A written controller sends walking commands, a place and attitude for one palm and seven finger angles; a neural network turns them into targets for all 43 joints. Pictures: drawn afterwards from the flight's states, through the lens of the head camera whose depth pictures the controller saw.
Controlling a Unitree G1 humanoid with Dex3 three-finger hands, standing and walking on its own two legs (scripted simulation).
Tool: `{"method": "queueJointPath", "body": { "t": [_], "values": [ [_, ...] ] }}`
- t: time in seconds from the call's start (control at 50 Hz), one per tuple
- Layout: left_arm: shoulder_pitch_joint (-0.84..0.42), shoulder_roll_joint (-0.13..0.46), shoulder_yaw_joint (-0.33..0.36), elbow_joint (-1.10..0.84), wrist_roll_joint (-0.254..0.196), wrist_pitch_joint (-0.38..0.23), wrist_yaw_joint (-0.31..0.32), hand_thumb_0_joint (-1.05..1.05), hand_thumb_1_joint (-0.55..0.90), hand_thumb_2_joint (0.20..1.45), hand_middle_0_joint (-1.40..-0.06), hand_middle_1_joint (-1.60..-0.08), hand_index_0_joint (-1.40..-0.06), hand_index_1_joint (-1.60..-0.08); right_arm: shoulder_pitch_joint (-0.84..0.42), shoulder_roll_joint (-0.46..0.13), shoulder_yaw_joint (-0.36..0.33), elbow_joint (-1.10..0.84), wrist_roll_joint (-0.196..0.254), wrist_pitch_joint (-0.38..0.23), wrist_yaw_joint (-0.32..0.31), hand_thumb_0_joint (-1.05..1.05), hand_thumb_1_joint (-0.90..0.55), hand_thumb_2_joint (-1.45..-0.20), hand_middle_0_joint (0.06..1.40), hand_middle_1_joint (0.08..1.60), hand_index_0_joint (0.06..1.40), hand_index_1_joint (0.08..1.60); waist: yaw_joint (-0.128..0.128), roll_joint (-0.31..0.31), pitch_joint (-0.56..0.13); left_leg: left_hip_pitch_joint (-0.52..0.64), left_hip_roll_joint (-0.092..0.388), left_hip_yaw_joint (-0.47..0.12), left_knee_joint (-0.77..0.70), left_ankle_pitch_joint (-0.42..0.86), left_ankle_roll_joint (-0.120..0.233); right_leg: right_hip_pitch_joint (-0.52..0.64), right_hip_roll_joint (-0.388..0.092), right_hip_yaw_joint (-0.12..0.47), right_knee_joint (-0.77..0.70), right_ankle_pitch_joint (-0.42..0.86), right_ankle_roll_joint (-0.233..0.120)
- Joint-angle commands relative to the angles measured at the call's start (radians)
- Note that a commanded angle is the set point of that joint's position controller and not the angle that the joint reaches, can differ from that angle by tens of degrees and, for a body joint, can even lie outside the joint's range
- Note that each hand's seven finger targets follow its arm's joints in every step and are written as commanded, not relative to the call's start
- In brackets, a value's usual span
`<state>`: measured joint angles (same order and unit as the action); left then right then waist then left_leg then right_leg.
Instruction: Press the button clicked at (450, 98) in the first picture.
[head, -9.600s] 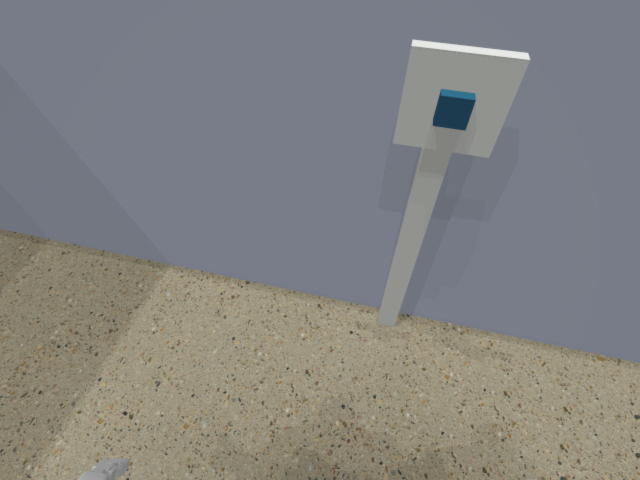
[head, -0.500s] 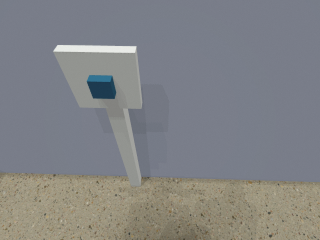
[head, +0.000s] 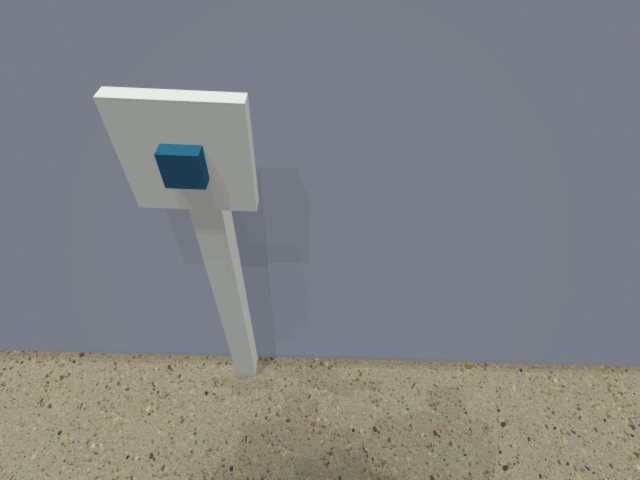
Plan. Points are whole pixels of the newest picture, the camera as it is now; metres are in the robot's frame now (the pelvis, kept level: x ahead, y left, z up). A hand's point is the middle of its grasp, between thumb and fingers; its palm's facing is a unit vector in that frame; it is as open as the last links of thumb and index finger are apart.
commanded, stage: come to a stop and stand still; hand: left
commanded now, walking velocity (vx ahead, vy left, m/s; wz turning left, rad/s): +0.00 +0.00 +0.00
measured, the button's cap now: (184, 165) +0.51 +0.24 +0.11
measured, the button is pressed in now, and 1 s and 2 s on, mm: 0 0 0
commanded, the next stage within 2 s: look again from close up in 0.18 s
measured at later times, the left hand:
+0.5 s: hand out of the picture +0.00 +0.17 -0.17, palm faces +0.01 -0.98 -0.19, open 7.4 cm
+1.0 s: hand (173, 420) +0.20 +0.20 -0.04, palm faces +0.26 -0.95 -0.19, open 7.1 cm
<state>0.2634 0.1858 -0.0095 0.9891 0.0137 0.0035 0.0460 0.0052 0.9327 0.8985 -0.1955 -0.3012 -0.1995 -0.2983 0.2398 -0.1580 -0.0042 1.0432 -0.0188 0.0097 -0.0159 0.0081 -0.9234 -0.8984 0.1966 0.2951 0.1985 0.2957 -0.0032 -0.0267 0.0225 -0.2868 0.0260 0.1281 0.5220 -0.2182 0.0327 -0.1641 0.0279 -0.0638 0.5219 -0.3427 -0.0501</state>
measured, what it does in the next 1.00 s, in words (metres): stands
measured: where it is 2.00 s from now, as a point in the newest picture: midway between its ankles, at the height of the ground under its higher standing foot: outside the picture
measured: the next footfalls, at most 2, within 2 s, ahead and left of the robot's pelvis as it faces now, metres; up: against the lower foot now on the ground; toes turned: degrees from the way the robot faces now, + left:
none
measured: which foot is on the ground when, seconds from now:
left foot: down 0.00-1.00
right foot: down 0.00-1.00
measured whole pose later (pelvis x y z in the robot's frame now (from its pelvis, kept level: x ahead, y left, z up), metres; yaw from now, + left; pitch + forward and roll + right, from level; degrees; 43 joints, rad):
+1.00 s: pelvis +0.03 +0.00 +0.00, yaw +3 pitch +1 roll +2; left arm 0.43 0.18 0.03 0.20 -0.14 -0.07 0.10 0.02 0.93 0.90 -0.25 -0.36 -0.25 -0.35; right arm 0.30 -0.22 -0.01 0.87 0.02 -0.22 -0.06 0.01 -0.91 -0.90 0.20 0.30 0.20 0.30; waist -0.02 0.02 -0.03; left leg -0.29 -0.03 0.10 0.50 -0.23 0.04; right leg -0.19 -0.02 -0.07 0.59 -0.40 -0.03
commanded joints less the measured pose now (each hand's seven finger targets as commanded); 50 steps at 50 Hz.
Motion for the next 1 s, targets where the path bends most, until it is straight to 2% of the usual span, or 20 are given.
{"method": "queueJointPath", "body": {
  "t": [0.0,0.12,0.24,0.28,0.36,0.46,0.48,0.56,0.68,0.76,0.8,0.82,0.84,0.86,0.88,0.9,0.92,0.94,0.96,0.98],
  "values": [
    [0.063,0.103,0.020,-0.025,0.002,-0.023,-0.005,0.000,0.900,0.900,-0.200,-0.300,-0.200,-0.300,0.032,-0.104,-0.010,-0.034,0.002,-0.017,0.000,0.000,-0.900,-0.900,0.200,0.300,0.200,0.300,0.000,0.026,0.051,0.059,0.087,-0.143,-0.116,-0.013,0.012,-0.118,-0.133,0.168,-0.190,0.038,-0.006],
    [0.078,0.111,0.017,0.009,0.000,-0.032,-0.010,0.000,0.900,0.900,-0.200,-0.300,-0.200,-0.300,0.030,-0.120,-0.007,-0.011,0.005,-0.025,-0.002,0.000,-0.900,-0.900,0.200,0.300,0.200,0.300,0.000,0.014,0.047,0.082,0.092,-0.144,-0.131,0.012,0.012,-0.103,-0.137,0.162,-0.208,0.060,-0.008],
    [0.108,0.097,0.012,0.051,-0.002,-0.034,-0.010,0.000,0.900,0.900,-0.200,-0.300,-0.200,-0.300,0.037,-0.119,-0.003,0.023,0.007,-0.033,-0.007,0.000,-0.900,-0.900,0.200,0.300,0.200,0.300,0.004,0.037,0.016,0.110,0.101,-0.146,-0.138,0.070,0.016,-0.067,-0.135,0.151,-0.194,0.128,-0.006],
    [0.114,0.094,0.012,0.061,0.000,-0.035,-0.009,0.000,0.900,0.900,-0.200,-0.300,-0.200,-0.300,0.042,-0.115,-0.002,0.030,0.009,-0.033,-0.008,0.000,-0.900,-0.900,0.200,0.300,0.200,0.300,0.007,0.015,0.018,0.104,0.103,-0.144,-0.134,0.082,0.017,-0.055,-0.133,0.147,-0.193,0.150,-0.003],
    [0.120,0.089,0.010,0.077,-0.001,-0.033,-0.009,0.000,0.900,0.900,-0.200,-0.300,-0.200,-0.300,0.041,-0.114,-0.001,0.043,0.009,-0.036,-0.011,0.000,-0.900,-0.900,0.200,0.300,0.200,0.300,0.007,0.029,0.026,0.110,0.105,-0.144,-0.145,0.096,0.018,-0.056,-0.135,0.142,-0.188,0.156,-0.003],
    [0.127,0.087,0.012,0.088,0.000,-0.034,-0.006,0.000,0.900,0.900,-0.200,-0.300,-0.200,-0.300,0.042,-0.110,-0.001,0.050,0.008,-0.041,-0.014,0.000,-0.900,-0.900,0.200,0.300,0.200,0.300,0.011,0.030,0.010,0.131,0.109,-0.141,-0.137,0.165,0.023,-0.036,-0.139,0.132,-0.175,0.225,0.001],
    [0.127,0.089,0.013,0.088,0.002,-0.035,-0.005,0.000,0.900,0.900,-0.200,-0.300,-0.200,-0.300,0.042,-0.110,-0.001,0.053,0.009,-0.041,-0.015,0.000,-0.900,-0.900,0.200,0.300,0.200,0.300,0.011,0.013,0.006,0.134,0.108,-0.139,-0.128,0.187,0.022,-0.028,-0.136,0.132,-0.171,0.257,0.003],
    [0.117,0.089,0.014,0.090,0.001,-0.033,-0.005,0.000,0.900,0.900,-0.200,-0.300,-0.200,-0.300,0.039,-0.111,-0.001,0.055,0.008,-0.041,-0.016,0.000,-0.900,-0.900,0.200,0.300,0.200,0.300,0.010,0.012,0.032,0.125,0.107,-0.138,-0.140,0.176,0.020,-0.035,-0.140,0.129,-0.175,0.244,0.003],
    [0.112,0.096,0.017,0.085,0.001,-0.034,-0.003,0.000,0.900,0.900,-0.200,-0.300,-0.200,-0.300,0.034,-0.117,-0.001,0.057,0.007,-0.043,-0.019,0.000,-0.900,-0.900,0.200,0.300,0.200,0.300,0.013,0.022,0.011,0.150,0.107,-0.137,-0.125,0.250,0.023,-0.014,-0.140,0.124,-0.167,0.313,0.007],
    [0.105,0.097,0.019,0.084,0.000,-0.032,-0.004,0.000,0.900,0.900,-0.200,-0.300,-0.200,-0.300,0.030,-0.119,-0.001,0.057,0.007,-0.043,-0.020,0.000,-0.900,-0.900,0.200,0.300,0.200,0.300,0.012,0.024,0.019,0.148,0.107,-0.136,-0.135,0.235,0.020,-0.014,-0.143,0.125,-0.171,0.303,0.006],
    [0.106,0.096,0.020,0.084,0.001,-0.033,-0.003,0.000,0.900,0.900,-0.200,-0.300,-0.200,-0.300,0.031,-0.118,-0.001,0.058,0.007,-0.042,-0.020,0.000,-0.900,-0.900,0.200,0.300,0.200,0.300,0.012,0.012,0.018,0.149,0.105,-0.134,-0.126,0.255,0.020,-0.005,-0.145,0.123,-0.169,0.340,0.010],
    [0.171,0.066,0.011,0.096,0.015,-0.050,0.041,0.000,0.900,0.900,-0.200,-0.300,-0.200,-0.300,-0.033,-0.124,-0.003,-0.020,0.015,-0.045,-0.013,0.000,-0.900,-0.900,0.200,0.300,0.200,0.300,0.025,0.033,0.069,0.075,0.093,-0.084,0.111,0.292,-0.011,-0.072,-0.198,0.196,-0.186,0.742,0.076],
    [-0.553,0.340,0.162,-1.451,-0.190,-0.249,0.030,0.000,0.900,0.900,-0.228,-0.330,-0.228,-0.330,0.028,-0.287,-0.038,-0.353,0.065,-0.185,-0.047,0.000,-0.900,-0.900,0.200,0.300,0.200,0.300,-0.092,0.194,-0.444,0.367,-0.016,-0.125,-0.051,0.460,0.012,-0.005,-0.099,0.080,-0.048,0.723,0.017],
    [-0.115,0.251,0.141,-1.228,-0.118,-0.207,0.058,0.000,0.900,0.900,-0.255,-0.360,-0.255,-0.360,-0.033,-0.201,0.004,-0.304,0.048,-0.290,-0.074,0.000,-0.900,-0.900,0.200,0.300,0.200,0.300,0.009,0.466,-0.457,0.578,0.043,-0.140,-0.116,0.679,0.019,-0.077,-0.032,0.044,0.064,0.419,-0.002],
    [-0.059,0.172,0.100,-1.159,-0.139,-0.162,0.111,0.000,0.900,0.900,-0.282,-0.390,-0.282,-0.390,-0.040,-0.201,-0.016,-0.241,0.040,-0.306,-0.079,0.000,-0.900,-0.900,0.200,0.300,0.200,0.300,-0.011,0.368,-0.388,0.457,0.062,-0.164,-0.097,0.665,-0.028,-0.139,-0.037,0.005,0.089,0.172,0.013],
    [0.247,-0.089,-0.050,-0.898,-0.145,-0.067,0.092,0.000,0.900,0.900,-0.310,-0.420,-0.310,-0.420,0.009,-0.148,-0.014,-0.234,0.060,-0.298,-0.058,0.000,-0.900,-0.900,0.200,0.300,0.200,0.300,-0.041,0.231,-0.235,0.402,0.068,-0.176,-0.102,0.605,-0.004,-0.229,-0.032,-0.006,0.098,0.121,0.029],
    [0.055,-0.044,-0.010,-1.073,-0.182,-0.091,0.073,0.000,0.900,0.900,-0.337,-0.450,-0.337,-0.450,-0.027,-0.190,-0.034,-0.320,0.063,-0.295,-0.048,0.000,-0.900,-0.900,0.200,0.300,0.200,0.300,-0.035,0.109,-0.125,0.273,0.068,-0.196,-0.074,0.514,-0.004,-0.245,-0.042,-0.018,0.061,0.128,0.036],
    [0.041,0.025,0.055,-1.048,-0.167,-0.128,0.049,0.000,0.900,0.900,-0.365,-0.480,-0.365,-0.480,-0.035,-0.218,-0.062,-0.336,0.050,-0.290,-0.048,0.000,-0.900,-0.900,0.200,0.300,0.200,0.300,-0.062,-0.014,-0.091,0.183,0.049,-0.177,-0.010,0.335,-0.001,-0.291,-0.034,-0.022,-0.003,0.129,0.038],
    [0.088,0.015,0.067,-0.963,-0.168,-0.178,0.019,0.000,0.900,0.900,-0.393,-0.510,-0.393,-0.510,-0.043,-0.225,-0.065,-0.368,0.036,-0.288,-0.051,0.000,-0.900,-0.900,0.200,0.300,0.200,0.300,-0.059,-0.149,-0.027,0.059,0.019,-0.167,0.042,0.193,-0.001,-0.329,-0.032,-0.028,-0.020,0.149,0.044],
    [0.242,-0.005,0.090,-0.831,-0.177,-0.218,-0.018,0.000,0.900,0.900,-0.420,-0.540,-0.420,-0.540,-0.064,-0.218,-0.069,-0.398,0.036,-0.283,-0.045,0.000,-0.900,-0.900,0.200,0.300,0.200,0.300,-0.026,-0.206,0.006,-0.032,-0.001,-0.154,0.077,0.127,-0.005,-0.347,-0.034,-0.023,-0.001,0.157,0.044]
  ]
}}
